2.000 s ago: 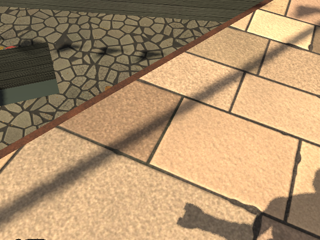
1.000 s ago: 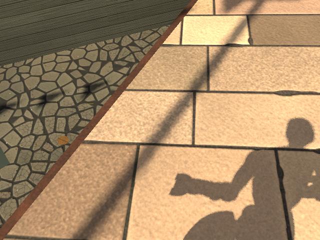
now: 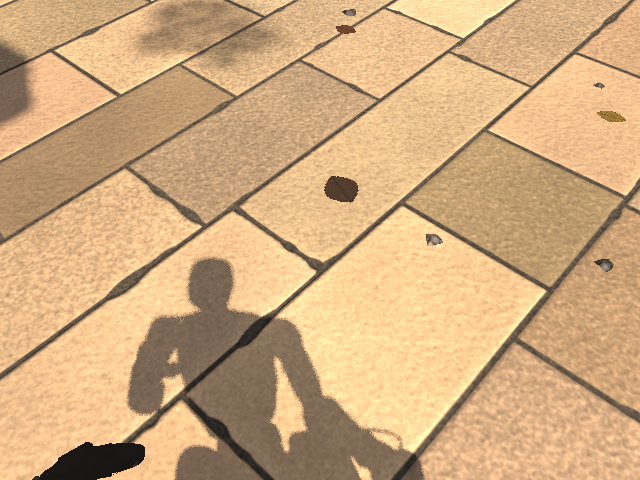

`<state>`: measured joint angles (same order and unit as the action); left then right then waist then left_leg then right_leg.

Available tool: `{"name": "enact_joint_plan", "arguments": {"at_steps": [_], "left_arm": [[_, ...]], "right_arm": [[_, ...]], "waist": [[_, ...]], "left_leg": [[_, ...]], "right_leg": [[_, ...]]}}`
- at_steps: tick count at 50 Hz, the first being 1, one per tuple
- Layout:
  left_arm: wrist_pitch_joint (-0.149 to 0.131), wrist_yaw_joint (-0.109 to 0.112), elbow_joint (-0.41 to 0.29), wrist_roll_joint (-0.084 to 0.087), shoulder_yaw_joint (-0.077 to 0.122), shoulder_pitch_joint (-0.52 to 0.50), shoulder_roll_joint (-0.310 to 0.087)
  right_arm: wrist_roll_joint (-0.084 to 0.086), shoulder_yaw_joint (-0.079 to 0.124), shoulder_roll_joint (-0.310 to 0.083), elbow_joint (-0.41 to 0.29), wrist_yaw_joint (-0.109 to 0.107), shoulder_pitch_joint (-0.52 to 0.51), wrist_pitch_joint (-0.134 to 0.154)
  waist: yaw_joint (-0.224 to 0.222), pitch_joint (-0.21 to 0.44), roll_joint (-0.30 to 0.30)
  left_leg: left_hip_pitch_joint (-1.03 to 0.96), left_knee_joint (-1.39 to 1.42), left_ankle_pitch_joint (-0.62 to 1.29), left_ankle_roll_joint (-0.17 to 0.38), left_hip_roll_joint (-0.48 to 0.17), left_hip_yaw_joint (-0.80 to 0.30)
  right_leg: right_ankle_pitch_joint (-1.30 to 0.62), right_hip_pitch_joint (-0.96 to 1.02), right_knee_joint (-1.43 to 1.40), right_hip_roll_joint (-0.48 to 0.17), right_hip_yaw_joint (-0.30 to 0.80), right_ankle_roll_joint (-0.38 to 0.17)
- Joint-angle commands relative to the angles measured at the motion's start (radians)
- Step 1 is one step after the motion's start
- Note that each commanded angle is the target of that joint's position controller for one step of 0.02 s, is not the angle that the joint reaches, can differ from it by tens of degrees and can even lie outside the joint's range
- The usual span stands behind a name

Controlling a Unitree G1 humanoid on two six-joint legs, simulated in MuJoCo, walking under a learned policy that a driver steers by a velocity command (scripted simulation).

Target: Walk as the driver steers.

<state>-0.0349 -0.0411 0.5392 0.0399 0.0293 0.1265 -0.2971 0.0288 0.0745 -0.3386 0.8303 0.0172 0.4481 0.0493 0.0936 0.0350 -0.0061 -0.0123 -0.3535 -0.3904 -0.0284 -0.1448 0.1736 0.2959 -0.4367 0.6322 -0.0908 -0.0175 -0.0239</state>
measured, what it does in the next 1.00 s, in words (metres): walks ahead, turning left: left foot, then right foot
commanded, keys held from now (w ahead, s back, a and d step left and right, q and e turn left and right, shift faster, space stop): w+q+shift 0.90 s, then w+shift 0.10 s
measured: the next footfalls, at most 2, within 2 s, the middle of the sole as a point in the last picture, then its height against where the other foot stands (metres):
left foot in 0.46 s outside the picture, level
right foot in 0.86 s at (278, 314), level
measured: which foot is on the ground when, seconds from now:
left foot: down 0.00-0.00, up 0.02-0.44, down 0.46-0.86, up 0.88-1.00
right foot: down 0.00-0.46, up 0.48-0.84, down 0.86-1.00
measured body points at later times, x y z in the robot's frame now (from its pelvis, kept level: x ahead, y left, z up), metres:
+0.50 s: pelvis +0.35 -0.01 -0.03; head +0.37 -0.01 +0.42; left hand +0.29 +0.27 -0.15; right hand +0.60 -0.21 -0.12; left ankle +0.45 +0.04 -0.73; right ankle +0.12 -0.18 -0.61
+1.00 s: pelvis +0.76 +0.11 +0.00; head +0.76 +0.14 +0.45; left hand +0.65 +0.40 -0.09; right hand +1.05 +0.01 -0.10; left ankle +0.60 +0.09 -0.61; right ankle +0.89 +0.04 -0.73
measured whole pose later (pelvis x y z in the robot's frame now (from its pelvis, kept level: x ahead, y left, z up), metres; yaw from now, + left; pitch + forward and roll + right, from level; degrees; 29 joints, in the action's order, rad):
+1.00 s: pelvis +0.76 +0.11 +0.00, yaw +50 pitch +0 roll -3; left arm -0.12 -0.01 0.64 -0.01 0.06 0.22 -0.28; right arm 0.04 0.06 -0.31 0.69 0.00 0.28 0.03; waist -0.01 -0.05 -0.03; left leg 0.43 -1.38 -0.36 0.07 0.03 -0.09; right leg 0.24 -0.32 0.54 0.04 0.02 0.03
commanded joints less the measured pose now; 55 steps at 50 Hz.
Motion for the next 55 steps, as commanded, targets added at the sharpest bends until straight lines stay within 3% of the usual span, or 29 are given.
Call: {"name": "enact_joint_plan", "arguments": {"at_steps": [1, 2, 3, 6, 9, 16, 18, 20, 22, 23, 24, 25, 26, 27, 28, 31, 34, 36, 40, 41, 43, 44, 45, 46, 47, 48, 49, 52, 55], "left_arm": [[-0.015, 0.028, 0.098, -0.024, 0.110, 0.543, -0.297], [-0.038, 0.032, 0.044, -0.048, 0.102, 0.491, -0.311], [-0.060, 0.019, 0.029, -0.046, 0.079, 0.438, -0.217], [-0.070, 0.011, 0.063, -0.046, 0.040, 0.276, -0.094], [-0.091, 0.028, 0.103, -0.049, 0.035, 0.231, -0.039], [-0.080, 0.077, 0.180, -0.063, 0.044, 0.271, -0.076], [-0.065, 0.097, 0.196, -0.064, 0.056, 0.306, -0.147], [-0.044, 0.121, 0.193, -0.055, 0.075, 0.284, -0.221], [-0.039, 0.112, 0.141, -0.045, 0.090, 0.135, -0.257], [-0.057, 0.086, 0.125, -0.019, 0.076, 0.036, -0.196], [-0.105, 0.057, 0.077, -0.053, 0.011, 0.024, 0.032], [-0.146, 0.040, 0.009, -0.020, -0.015, 0.188, 0.068], [-0.169, 0.033, -0.015, -0.002, -0.003, 0.096, -0.042], [-0.171, 0.032, -0.023, 0.009, 0.011, 0.063, -0.074], [-0.155, 0.040, 0.002, -0.011, 0.012, 0.087, -0.065], [-0.109, 0.060, 0.018, -0.041, 0.028, 0.098, -0.107], [-0.103, 0.064, -0.060, -0.075, 0.005, -0.118, -0.037], [-0.104, 0.054, -0.091, -0.057, -0.003, -0.205, 0.011], [-0.115, 0.045, -0.100, 0.005, 0.041, -0.223, -0.071], [-0.121, 0.045, -0.090, 0.011, 0.057, -0.184, -0.100], [-0.123, 0.053, -0.022, 0.013, 0.100, 0.181, -0.165], [-0.109, 0.060, 0.016, -0.001, 0.103, 0.391, -0.226], [-0.114, 0.030, 0.033, -0.049, 0.107, 0.341, -0.279], [-0.105, 0.031, -0.005, -0.049, 0.088, 0.254, -0.148], [-0.092, 0.038, 0.014, -0.043, 0.075, 0.235, -0.098], [-0.085, 0.036, 0.040, -0.054, 0.072, 0.231, -0.098], [-0.085, 0.033, 0.067, -0.060, 0.067, 0.217, -0.089], [-0.093, 0.021, 0.131, -0.040, 0.042, 0.211, -0.016], [-0.099, 0.024, 0.167, -0.028, 0.054, 0.231, -0.076]], "right_arm": [[-0.045, -0.036, 0.002, -0.140, 0.014, -0.225, 0.039], [0.017, -0.034, 0.010, -0.188, 0.005, -0.190, 0.069], [0.057, -0.016, -0.064, -0.187, 0.002, -0.224, 0.078], [0.022, -0.010, -0.056, -0.175, 0.008, -0.216, 0.047], [0.034, -0.012, -0.010, -0.141, 0.028, -0.175, -0.003], [0.024, -0.026, 0.020, -0.215, 0.061, -0.388, -0.002], [0.026, -0.021, 0.013, -0.241, 0.076, -0.429, 0.009], [0.043, 0.003, -0.040, -0.240, 0.076, -0.328, -0.004], [0.035, 0.071, -0.180, -0.138, 0.052, 0.090, -0.045], [0.025, 0.085, -0.198, -0.078, 0.025, 0.267, -0.056], [-0.008, 0.069, -0.194, -0.059, 0.022, 0.201, -0.052], [-0.041, 0.036, -0.150, -0.141, 0.027, 0.042, -0.014], [-0.032, 0.034, -0.087, -0.177, 0.027, 0.031, 0.002], [-0.027, 0.029, -0.074, -0.182, 0.030, -0.020, 0.022], [-0.022, 0.026, -0.068, -0.199, 0.032, -0.101, 0.038], [-0.019, 0.022, -0.065, -0.221, 0.006, -0.186, 0.048], [0.007, 0.019, -0.056, -0.194, -0.031, -0.147, 0.040], [0.015, 0.028, -0.075, -0.166, -0.038, -0.101, 0.024], [0.029, 0.031, -0.055, -0.135, -0.044, -0.054, 0.010], [0.025, 0.034, -0.054, -0.135, -0.044, -0.062, 0.006], [-0.014, 0.023, -0.036, -0.170, -0.027, -0.135, 0.001], [-0.053, -0.021, 0.100, -0.201, -0.017, -0.094, 0.006], [0.059, -0.041, 0.103, -0.259, -0.016, 0.065, 0.019], [0.066, -0.029, 0.005, -0.207, -0.031, -0.006, 0.007], [0.031, -0.019, -0.045, -0.222, -0.027, -0.125, 0.003], [0.003, -0.020, -0.032, -0.233, -0.024, -0.200, 0.001], [-0.012, -0.021, -0.013, -0.259, -0.018, -0.258, 0.007], [0.018, -0.034, 0.038, -0.267, -0.003, -0.266, -0.003], [0.002, -0.050, 0.048, -0.289, 0.009, -0.326, 0.003]], "waist": [[-0.349, 0.112, 0.287], [-0.290, 0.203, 0.379], [-0.290, 0.134, 0.199], [-0.159, -0.056, 0.164], [-0.101, -0.114, 0.112], [-0.112, -0.235, 0.022], [-0.101, -0.186, 0.062], [-0.010, -0.094, 0.173], [0.205, 0.074, 0.189], [0.280, 0.080, 0.029], [0.139, -0.020, -0.317], [-0.040, 0.161, -0.303], [-0.001, 0.114, -0.104], [-0.070, -0.026, 0.067], [-0.130, -0.084, 0.165], [-0.180, -0.150, 0.106], [-0.089, -0.183, 0.041], [-0.025, -0.136, -0.014], [-0.011, -0.070, -0.101], [-0.041, -0.046, -0.118], [-0.250, 0.193, -0.122], [-0.270, 0.355, 0.113], [-0.140, 0.430, 0.618], [-0.189, 0.254, 0.369], [-0.211, 0.119, 0.214], [-0.201, 0.045, 0.036], [-0.181, -0.023, 0.013], [-0.122, -0.078, 0.079], [-0.099, -0.150, 0.041]], "left_leg": [[0.676, -0.698, -0.114, 0.117, 0.027, -0.090], [0.897, -0.960, -0.162, 0.103, 0.157, -0.292], [0.978, -1.057, -0.047, 0.101, 0.120, -0.355], [0.952, -0.998, 0.217, 0.070, 0.000, -0.302], [0.874, -0.985, 0.311, 0.053, -0.016, -0.303], [0.802, -0.576, 0.501, 0.115, 0.101, -0.092], [0.643, -0.468, 0.469, 0.148, 0.178, 0.025], [0.478, -0.457, 0.391, 0.176, 0.228, 0.060], [0.023, -0.453, 0.305, 0.252, 0.225, -0.036], [-0.227, -0.269, 0.421, 0.306, 0.152, -0.167], [-0.278, -0.323, 0.497, 0.329, 0.158, -0.328], [-0.349, -0.134, 0.032, 0.526, -0.026, -0.868], [-0.257, 0.082, -0.234, 0.507, -0.072, -1.017], [-0.074, 0.167, -0.307, 0.462, -0.078, -1.016], [0.085, 0.168, -0.268, 0.430, -0.045, -0.965], [0.368, 0.181, -0.067, 0.401, 0.076, -0.765], [0.534, 0.159, 0.153, 0.341, 0.191, -0.556], [0.562, 0.124, 0.141, 0.284, 0.223, -0.520], [0.295, -0.014, 0.106, 0.235, 0.167, -0.640], [0.234, -0.080, 0.202, 0.220, 0.148, -0.656], [0.300, -0.498, 0.429, 0.145, 0.180, -0.578], [0.515, -0.869, -0.124, 0.129, 0.239, -0.484], [0.836, -1.136, -0.174, 0.102, 0.238, -0.403], [0.911, -1.189, -0.036, 0.089, 0.150, -0.363], [0.908, -1.168, 0.038, 0.087, 0.135, -0.316], [0.852, -1.126, 0.060, 0.088, 0.103, -0.303], [0.826, -1.050, 0.084, 0.094, 0.079, -0.312], [0.775, -0.926, 0.051, 0.106, 0.050, -0.322], [0.880, -0.783, 0.149, 0.096, 0.046, -0.349]], "right_leg": [[0.040, 0.774, -0.106, -0.163, 0.263, -0.047], [0.366, 0.790, -0.286, -0.300, 0.679, -0.119], [0.472, 0.724, -0.361, -0.330, 0.693, -0.132], [0.213, 0.474, -0.394, -0.245, 0.349, -0.111], [-0.093, 0.382, -0.457, -0.196, 0.109, -0.048], [-0.593, 0.398, -0.519, -0.096, -0.243, 0.065], [-1.070, 0.439, -0.422, -0.101, -0.275, 0.089], [-1.479, 0.508, -0.242, -0.144, -0.272, 0.082], [-1.588, 0.371, 0.204, -0.160, -0.214, 0.043], [-0.820, 0.157, 0.648, -0.020, -0.206, 0.037], [0.279, -0.194, 1.088, 0.184, -0.092, 0.031], [0.306, -0.442, 1.178, 0.188, 0.150, 0.007], [0.215, -0.458, 1.073, 0.148, 0.194, -0.035], [0.124, -0.441, 0.916, 0.108, 0.190, -0.045], [0.061, -0.362, 0.812, 0.060, 0.200, -0.027], [0.006, -0.212, 0.584, 0.006, 0.190, 0.060], [-0.233, -0.058, 0.227, 0.038, 0.099, 0.106], [-0.381, 0.091, 0.029, 0.101, 0.055, 0.118], [-0.353, 0.120, -0.157, 0.115, 0.142, 0.122], [-0.307, 0.152, -0.170, 0.113, 0.141, 0.105], [-0.181, 0.569, -0.068, 0.033, 0.152, 0.033], [0.060, 0.892, -0.041, -0.148, 0.398, 0.001], [0.538, 0.997, -0.325, -0.387, 1.073, -0.184], [0.709, 0.872, -0.386, -0.317, 1.009, -0.166], [0.508, 0.736, -0.373, -0.261, 0.796, -0.134], [0.286, 0.604, -0.365, -0.210, 0.644, -0.122], [0.159, 0.500, -0.366, -0.170, 0.539, -0.130], [0.027, 0.383, -0.413, -0.128, 0.377, -0.138], [-0.048, 0.365, -0.475, -0.169, 0.320, -0.181]]}}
